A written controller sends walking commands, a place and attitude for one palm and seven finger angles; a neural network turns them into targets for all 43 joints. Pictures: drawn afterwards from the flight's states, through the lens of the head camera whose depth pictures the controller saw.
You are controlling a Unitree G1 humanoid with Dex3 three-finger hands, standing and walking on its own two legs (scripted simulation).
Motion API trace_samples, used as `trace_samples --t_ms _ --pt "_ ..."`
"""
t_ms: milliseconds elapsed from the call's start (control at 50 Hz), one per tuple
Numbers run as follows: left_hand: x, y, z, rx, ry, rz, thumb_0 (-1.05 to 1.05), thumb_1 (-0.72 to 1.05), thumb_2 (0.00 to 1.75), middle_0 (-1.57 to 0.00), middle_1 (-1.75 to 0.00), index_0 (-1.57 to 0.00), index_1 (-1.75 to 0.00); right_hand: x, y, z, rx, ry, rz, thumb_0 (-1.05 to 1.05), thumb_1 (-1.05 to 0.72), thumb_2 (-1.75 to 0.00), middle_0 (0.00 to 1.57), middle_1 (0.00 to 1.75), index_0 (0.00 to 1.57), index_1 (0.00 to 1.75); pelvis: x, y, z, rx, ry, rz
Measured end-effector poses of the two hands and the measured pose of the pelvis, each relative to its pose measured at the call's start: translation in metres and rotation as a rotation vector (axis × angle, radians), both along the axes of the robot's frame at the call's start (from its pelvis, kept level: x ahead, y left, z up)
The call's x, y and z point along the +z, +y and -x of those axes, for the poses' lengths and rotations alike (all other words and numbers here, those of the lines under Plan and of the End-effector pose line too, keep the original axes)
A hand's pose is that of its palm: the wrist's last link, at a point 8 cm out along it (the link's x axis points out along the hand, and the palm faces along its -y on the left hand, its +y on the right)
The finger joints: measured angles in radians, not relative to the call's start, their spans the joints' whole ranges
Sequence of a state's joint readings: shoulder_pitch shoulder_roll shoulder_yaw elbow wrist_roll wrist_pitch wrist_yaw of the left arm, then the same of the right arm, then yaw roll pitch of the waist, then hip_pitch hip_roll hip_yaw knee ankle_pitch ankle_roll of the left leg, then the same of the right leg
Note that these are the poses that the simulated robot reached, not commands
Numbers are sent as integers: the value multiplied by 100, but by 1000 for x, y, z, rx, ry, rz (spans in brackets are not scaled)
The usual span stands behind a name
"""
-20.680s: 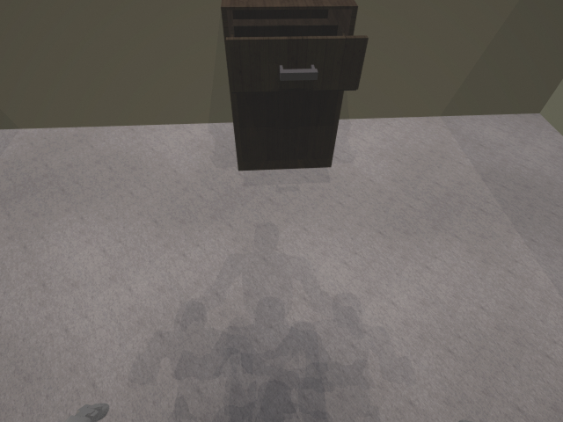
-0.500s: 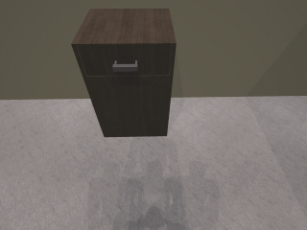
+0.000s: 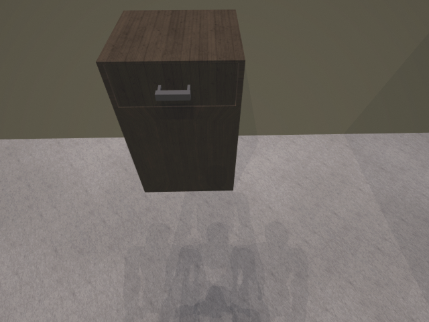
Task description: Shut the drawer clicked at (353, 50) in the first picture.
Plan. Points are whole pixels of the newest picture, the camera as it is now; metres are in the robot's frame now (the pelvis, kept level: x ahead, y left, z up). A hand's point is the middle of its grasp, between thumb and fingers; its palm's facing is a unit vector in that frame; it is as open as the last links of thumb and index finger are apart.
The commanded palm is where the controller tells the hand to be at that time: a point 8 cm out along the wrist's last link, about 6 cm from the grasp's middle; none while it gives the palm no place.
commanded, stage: look to check the result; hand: left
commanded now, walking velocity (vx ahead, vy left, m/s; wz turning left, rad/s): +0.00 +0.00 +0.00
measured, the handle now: (173, 91) +0.85 +0.19 -0.08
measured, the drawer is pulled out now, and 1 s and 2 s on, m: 0.00 0.00 0.00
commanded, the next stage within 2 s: stand and wait in 0.14 s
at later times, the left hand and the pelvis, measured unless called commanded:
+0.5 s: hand out of the picture +0.01 +0.15 -0.17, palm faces +0.05 -0.98 -0.20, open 7.3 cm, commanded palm none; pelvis +0.01 -0.01 +0.00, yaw +0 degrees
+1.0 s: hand out of the picture +0.01 +0.16 -0.17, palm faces +0.04 -0.97 -0.22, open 7.4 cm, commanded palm none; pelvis +0.01 -0.02 +0.00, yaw +0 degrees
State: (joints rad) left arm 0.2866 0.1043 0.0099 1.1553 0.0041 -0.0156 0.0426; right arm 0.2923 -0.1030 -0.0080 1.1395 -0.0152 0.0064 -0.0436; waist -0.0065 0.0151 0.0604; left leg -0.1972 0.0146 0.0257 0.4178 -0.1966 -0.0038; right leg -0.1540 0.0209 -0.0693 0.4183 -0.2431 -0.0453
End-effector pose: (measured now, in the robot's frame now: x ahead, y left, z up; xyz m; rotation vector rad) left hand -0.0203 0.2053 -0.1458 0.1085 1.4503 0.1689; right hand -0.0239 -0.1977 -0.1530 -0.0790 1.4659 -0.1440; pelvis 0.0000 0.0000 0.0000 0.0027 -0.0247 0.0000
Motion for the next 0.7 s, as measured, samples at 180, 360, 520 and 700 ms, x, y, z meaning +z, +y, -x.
trace_samples --t_ms 180,360,520,700 --pt "1 -1 -11 -7 -14 -10 0 91 90 -19 -30 -20 -30 -1 -6 -6 2 0 1 0 -91 -90 20 30 20 30 0 -5 -5 0 -1 -1" --pt "3 -2 -18 -7 -27 -21 0 91 90 -19 -30 -20 -30 -1 -13 -9 4 3 5 0 -91 -90 20 30 20 30 1 -9 -9 1 -3 -2" --pt "4 -3 -21 -9 -36 -28 0 91 90 -19 -30 -20 -30 -1 -20 -12 7 -7 10 0 -91 -90 20 30 20 30 1 -13 -10 2 -8 -3" --pt "4 -4 -22 -13 -39 -33 0 91 90 -19 -30 -20 -30 0 -28 -14 7 -13 21 0 -91 -90 20 30 20 30 1 -17 -9 -1 -10 -1"
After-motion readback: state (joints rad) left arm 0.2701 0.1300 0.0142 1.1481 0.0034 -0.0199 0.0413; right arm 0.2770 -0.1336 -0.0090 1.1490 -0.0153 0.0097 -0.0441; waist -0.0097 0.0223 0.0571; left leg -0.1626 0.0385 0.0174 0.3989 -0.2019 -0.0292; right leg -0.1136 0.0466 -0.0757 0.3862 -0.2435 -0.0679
